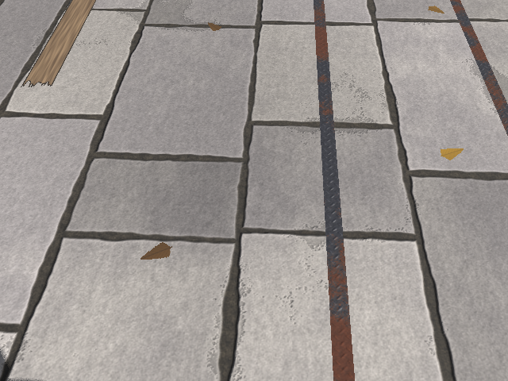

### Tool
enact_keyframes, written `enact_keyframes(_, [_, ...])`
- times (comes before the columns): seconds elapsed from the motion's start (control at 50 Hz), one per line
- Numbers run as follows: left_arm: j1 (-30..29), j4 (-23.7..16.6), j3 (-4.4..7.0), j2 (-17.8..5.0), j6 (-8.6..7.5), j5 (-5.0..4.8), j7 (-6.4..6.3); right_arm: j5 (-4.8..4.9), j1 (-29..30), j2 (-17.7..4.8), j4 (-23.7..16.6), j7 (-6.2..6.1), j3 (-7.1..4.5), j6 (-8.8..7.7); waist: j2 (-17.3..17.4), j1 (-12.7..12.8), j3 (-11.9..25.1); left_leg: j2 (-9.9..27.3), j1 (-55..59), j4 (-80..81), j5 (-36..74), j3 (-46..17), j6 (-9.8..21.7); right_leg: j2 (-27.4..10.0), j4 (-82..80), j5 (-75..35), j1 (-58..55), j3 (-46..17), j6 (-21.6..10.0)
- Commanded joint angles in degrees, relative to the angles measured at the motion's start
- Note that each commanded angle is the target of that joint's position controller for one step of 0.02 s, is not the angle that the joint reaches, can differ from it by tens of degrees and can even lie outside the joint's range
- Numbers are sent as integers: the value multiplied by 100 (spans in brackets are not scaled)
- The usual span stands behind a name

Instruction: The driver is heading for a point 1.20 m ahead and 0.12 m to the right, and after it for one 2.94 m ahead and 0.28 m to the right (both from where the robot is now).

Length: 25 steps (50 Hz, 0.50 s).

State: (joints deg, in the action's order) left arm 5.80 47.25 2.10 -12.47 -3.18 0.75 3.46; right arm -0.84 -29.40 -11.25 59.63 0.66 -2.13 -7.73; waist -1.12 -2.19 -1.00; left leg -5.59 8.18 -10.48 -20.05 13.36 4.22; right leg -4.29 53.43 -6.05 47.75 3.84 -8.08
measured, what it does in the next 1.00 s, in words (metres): walks ahead: right foot, then left foot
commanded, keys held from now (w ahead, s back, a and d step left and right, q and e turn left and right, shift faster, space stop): w+e+shift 0.08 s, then e+shift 0.24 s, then q+shift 0.68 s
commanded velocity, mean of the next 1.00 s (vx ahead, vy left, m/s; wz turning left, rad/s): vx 0.31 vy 0.00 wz -0.01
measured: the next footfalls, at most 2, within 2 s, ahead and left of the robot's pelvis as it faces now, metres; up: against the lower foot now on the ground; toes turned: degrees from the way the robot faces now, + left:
right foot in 0.14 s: +0.33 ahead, -0.03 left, +0.00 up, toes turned -11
left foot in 0.52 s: +0.63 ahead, +0.03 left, +0.00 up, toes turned -25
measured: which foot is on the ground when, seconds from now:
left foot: down 0.00-0.14, up 0.16-0.50, down 0.52-0.92, up 0.94-1.00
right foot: up 0.00-0.12, down 0.14-0.54, up 0.56-0.88, down 0.90-1.00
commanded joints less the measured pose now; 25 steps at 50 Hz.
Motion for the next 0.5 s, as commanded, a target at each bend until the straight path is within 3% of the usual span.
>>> enact_keyframes(0.02, [-638, -476, -81, -89, -89, -6, 58, 36, 24, -616, -301, -174, 7, -114, 208, 191, -807, 1406, -995, 463, 5814, 196, -504, 428, -1070, -406, -1110, 762, -173])
enact_keyframes(0.06, [-328, -412, -35, -311, -64, 8, 66, 16, 37, -1013, -360, -370, -55, -44, 597, 465, -361, 1606, -331, -445, 7900, 327, -615, 832, -1403, -182, -1742, 1017, -297])
enact_keyframes(0.08, [134, -301, 28, -498, -28, 8, 54, -7, 154, -1216, -425, -464, -114, 26, 765, 755, -45, 1725, -162, -1172, 8651, 317, -644, 1027, -1454, 133, -2258, 1048, -358])
enact_keyframes(0.1, [1072, -42, 126, -736, -10, 33, 29, -43, 410, -1356, -538, -513, -176, 120, 785, 1215, 341, 1782, -295, -2460, 9058, 257, -622, 1222, -1518, 405, -3141, 1014, -448])
enact_keyframes(0.12, [2351, 339, 267, -995, -1, 62, -38, -85, 792, -1461, -695, -505, -236, 196, 737, 1769, 835, 1855, -794, -4168, 8674, 77, -584, 1150, -1803, 493, -4345, 595, -683])
enact_keyframes(0.14, [2846, 517, 393, -1094, -2, -5, -172, -35, 1144, -1436, -767, -382, -297, 240, 117, 2011, 820, 1134, -1682, -6647, 4914, 156, -578, 778, -2631, 173, -5124, -16, -961])
enact_keyframes(0.16, [2343, 521, 458, -1419, 30, 12, -248, -119, 1172, -555, -1214, -250, -103, 125, -1231, 1059, 551, 247, -4331, -8549, -1212, -336, -634, -179, -1378, -2997, -6353, -1424, -1198])
enact_keyframes(0.18, [2228, 356, 566, -1863, 38, 112, -236, 118, 863, -522, -1664, -242, -29, 77, -794, 819, 1801, 269, -5376, -9321, -1158, -1501, -705, -1053, -2143, -2819, -7299, -3421, -2315])
enact_keyframes(0.2, [1827, 112, 569, -1628, 68, 73, -280, 41, 1033, -702, -1753, -225, 28, 0, 86, 702, 1551, 503, -5531, -8704, -708, -1843, -552, -1182, -3018, -1209, -6681, -4026, -2196])
enact_keyframes(0.22, [1262, -243, 377, -911, -128, -123, -162, 265, 1637, -691, -2134, -139, -46, -242, 406, 465, 936, 345, -5626, -8443, -820, -2310, -431, -934, -3680, 7, -5934, -4307, -2002])
enact_keyframes(0.24, [690, -321, 294, -743, -216, -180, -111, 256, 1596, -849, -2041, -129, -107, -235, 965, 34, 441, 612, -5453, -8006, -507, -2282, -450, -807, -3834, -13, -4912, -3895, -1711])
enact_keyframes(0.28, [200, -662, 293, -879, -253, -215, -168, 105, 1352, -1110, -2067, -153, -225, -47, 1135, -372, 10, 897, -4595, -6787, -281, -2166, -690, -330, -3929, -982, -3366, -3012, -1392])
enact_keyframes(0.3, [111, -744, 295, -919, -231, -242, -234, 23, 1548, -1124, -2199, -205, -244, 10, 1104, -389, -130, 934, -4120, -5809, -106, -1968, -790, 50, -3870, -1416, -2656, -2502, -1169])
enact_keyframes(0.32, [183, -777, 342, -1071, -187, -222, -328, -80, 1935, -927, -2384, -258, -191, 23, 997, -282, -156, 747, -3775, -5082, 252, -1690, -888, 463, -3615, -2141, -2199, -2132, -1000])
enact_keyframes(0.34, [317, -736, 375, -1128, -98, -220, -441, -102, 2100, -681, -2453, -276, -117, 45, 759, -175, -12, 610, -3577, -4277, 751, -1420, -937, 688, -3307, -2632, -2163, -1636, -769])
enact_keyframes(0.38, [1032, -555, 357, -959, 73, -248, -622, -15, 2229, -358, -2411, -255, 8, 68, 200, 321, 635, 298, -2985, -3007, 2410, -1100, -935, 935, -2888, -2384, -2527, -1122, -186])
enact_keyframes(0.42, [1580, -355, 263, -711, 140, -248, -675, 76, 2601, -393, -2499, -174, 37, 75, -255, 690, 777, 240, -2976, -2381, 3313, -1108, -845, 730, -2772, -1569, -3074, -1254, 48])
enact_keyframes(0.44, [1646, -311, 211, -565, 144, -211, -679, 57, 2780, -451, -2559, -119, 42, 64, -453, 778, 689, 302, -3078, -2157, 3387, -1176, -730, 570, -2720, -1248, -3306, -1372, 69])
enact_keyframes(0.48, [1411, -387, 189, -549, 98, -34, -664, 25, 2738, -789, -2570, -11, -79, -5, -561, 625, 602, 275, -3124, -1881, 3016, -1244, -357, 273, -2170, -1418, -3714, -1480, 170])
enact_keyframes(0.5, [1109, -493, 217, -661, 73, -4, -670, 8, 2300, -983, -2459, 24, -167, -54, -527, 304, 701, 196, -2888, -1606, 3082, -1173, -149, 273, -1584, -1936, -3884, -1379, 313])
